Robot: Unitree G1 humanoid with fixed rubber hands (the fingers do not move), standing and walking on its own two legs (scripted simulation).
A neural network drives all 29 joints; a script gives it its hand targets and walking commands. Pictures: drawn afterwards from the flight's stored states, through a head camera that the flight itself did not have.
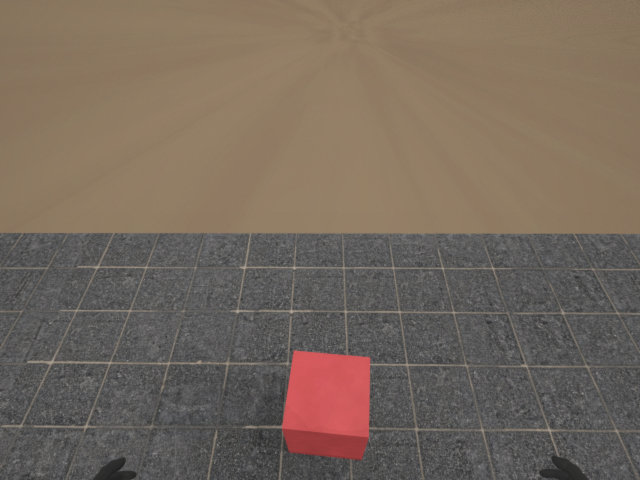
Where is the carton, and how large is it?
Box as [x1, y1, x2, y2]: [282, 351, 369, 459]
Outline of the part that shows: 294,351 282,424 282,429 289,452 361,459 368,438 369,357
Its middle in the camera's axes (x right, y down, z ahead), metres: +0.02 +0.47 +1.09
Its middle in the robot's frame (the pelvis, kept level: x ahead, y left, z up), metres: +0.40 +0.01 -0.66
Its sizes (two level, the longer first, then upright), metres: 0.210 0.200 0.250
